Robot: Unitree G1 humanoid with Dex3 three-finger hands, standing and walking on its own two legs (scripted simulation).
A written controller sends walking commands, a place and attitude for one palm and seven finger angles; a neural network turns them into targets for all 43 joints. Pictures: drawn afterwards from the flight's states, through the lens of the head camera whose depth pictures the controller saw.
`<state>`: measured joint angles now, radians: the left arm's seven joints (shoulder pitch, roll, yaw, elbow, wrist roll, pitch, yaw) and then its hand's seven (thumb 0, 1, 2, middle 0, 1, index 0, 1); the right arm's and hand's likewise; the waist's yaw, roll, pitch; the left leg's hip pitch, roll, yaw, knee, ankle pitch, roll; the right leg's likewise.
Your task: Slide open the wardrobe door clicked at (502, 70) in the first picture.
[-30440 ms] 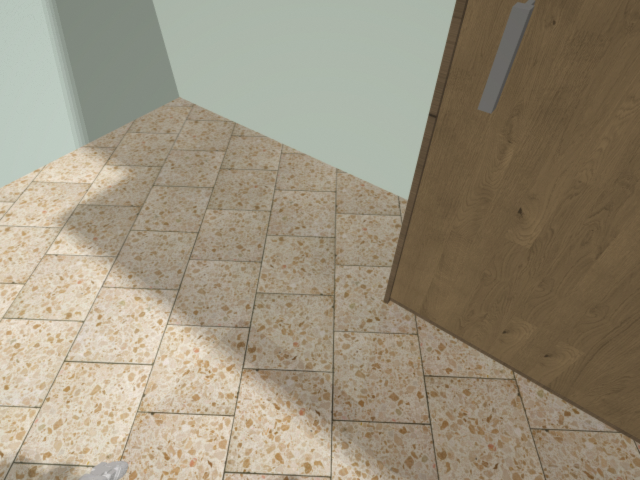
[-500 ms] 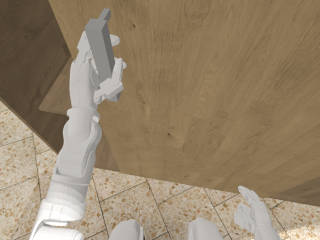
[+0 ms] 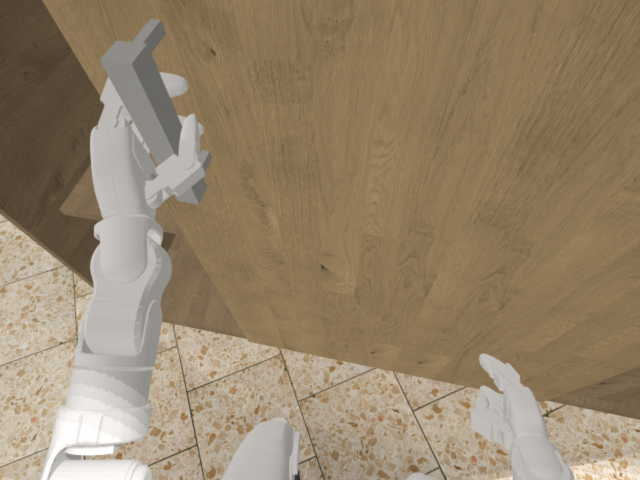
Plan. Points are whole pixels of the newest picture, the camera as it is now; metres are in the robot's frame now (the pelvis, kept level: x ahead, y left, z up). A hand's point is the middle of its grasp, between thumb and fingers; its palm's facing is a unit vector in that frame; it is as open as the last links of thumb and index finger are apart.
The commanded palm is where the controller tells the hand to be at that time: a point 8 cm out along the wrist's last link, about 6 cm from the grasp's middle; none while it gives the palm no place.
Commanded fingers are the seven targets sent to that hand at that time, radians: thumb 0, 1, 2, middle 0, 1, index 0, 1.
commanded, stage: step sideways, sliding the door along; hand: left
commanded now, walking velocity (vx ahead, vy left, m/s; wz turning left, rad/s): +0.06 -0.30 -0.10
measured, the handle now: (174, 121) +0.41 +0.21 +0.20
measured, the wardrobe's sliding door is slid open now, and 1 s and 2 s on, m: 0.38 0.54 0.63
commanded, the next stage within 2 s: stop walking and hold the door there in 1.62 s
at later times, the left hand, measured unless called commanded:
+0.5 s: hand (254, 168) +0.36 +0.12 +0.19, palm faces +0.23 -0.97 -0.05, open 6.0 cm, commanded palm +0.33 +0.10 +0.16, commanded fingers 0.00 0.90 0.90 -0.45 -1.40 -0.45 -1.40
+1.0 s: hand (352, 186) +0.35 +0.03 +0.19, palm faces +0.12 -0.99 -0.02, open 6.2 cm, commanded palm +0.33 +0.01 +0.16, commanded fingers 0.00 0.90 0.90 -0.45 -1.40 -0.45 -1.40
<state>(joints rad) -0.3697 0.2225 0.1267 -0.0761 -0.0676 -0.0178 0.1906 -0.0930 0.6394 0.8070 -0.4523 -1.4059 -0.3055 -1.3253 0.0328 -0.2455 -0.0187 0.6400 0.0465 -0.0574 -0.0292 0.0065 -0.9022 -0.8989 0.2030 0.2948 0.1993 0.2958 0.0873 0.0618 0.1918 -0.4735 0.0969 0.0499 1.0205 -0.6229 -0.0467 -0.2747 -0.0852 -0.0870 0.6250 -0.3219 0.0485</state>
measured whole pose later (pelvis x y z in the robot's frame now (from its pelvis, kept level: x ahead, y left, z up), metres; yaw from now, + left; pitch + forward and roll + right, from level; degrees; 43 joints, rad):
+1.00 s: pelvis +0.00 -0.12 +0.03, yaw -3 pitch -1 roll -7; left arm -0.27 0.16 0.02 -0.17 -0.01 -0.05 0.12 -0.05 0.70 0.75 -0.45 -1.41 -0.29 -1.30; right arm 0.16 -0.19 -0.01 0.59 0.02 -0.05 0.03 0.01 -0.90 -0.90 0.20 0.29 0.20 0.30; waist 0.11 0.03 0.19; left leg -0.23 0.19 0.13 0.51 -0.25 0.00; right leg -0.53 -0.03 -0.03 1.15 -0.37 0.05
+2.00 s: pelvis -0.03 -0.29 +0.00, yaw -6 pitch -2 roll -1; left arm -0.30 0.42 0.35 0.27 -0.07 -0.10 0.11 -0.20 0.61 0.77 -0.45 -1.41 -0.30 -1.36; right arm 0.07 -0.26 0.02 0.63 0.04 -0.06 -0.04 0.00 -0.90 -0.90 0.21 0.30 0.20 0.30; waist 0.02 0.09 0.09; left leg -0.42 0.12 0.03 0.94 -0.49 -0.05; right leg -0.30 -0.07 -0.06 0.60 -0.27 0.04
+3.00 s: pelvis -0.09 -0.28 +0.01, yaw -11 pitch -2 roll -1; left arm -0.55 0.51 0.32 0.79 -0.05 -0.19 0.11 -0.17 0.65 0.78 -0.45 -1.41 -0.33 -1.39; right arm 0.31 -0.29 0.00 0.74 0.05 -0.06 -0.10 0.01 -0.90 -0.90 0.20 0.29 0.20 0.30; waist -0.01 0.04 0.00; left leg -0.34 0.07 0.14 0.52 -0.14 0.03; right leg -0.25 -0.02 -0.05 0.53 -0.25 0.01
